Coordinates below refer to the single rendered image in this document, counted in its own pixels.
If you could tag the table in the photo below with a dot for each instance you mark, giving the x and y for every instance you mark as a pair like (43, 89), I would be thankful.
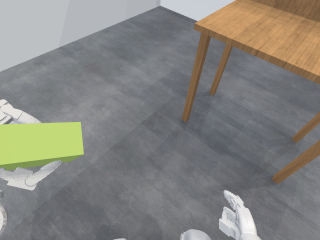
(285, 33)

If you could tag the sponge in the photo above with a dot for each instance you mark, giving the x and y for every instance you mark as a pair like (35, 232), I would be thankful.
(38, 144)

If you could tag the robot right hand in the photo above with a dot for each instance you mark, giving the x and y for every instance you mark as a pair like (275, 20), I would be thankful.
(238, 223)

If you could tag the robot left hand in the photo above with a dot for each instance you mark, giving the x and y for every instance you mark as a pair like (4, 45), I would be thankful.
(21, 177)

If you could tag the robot right thigh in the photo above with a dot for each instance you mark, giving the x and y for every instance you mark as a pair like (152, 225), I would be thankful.
(193, 234)

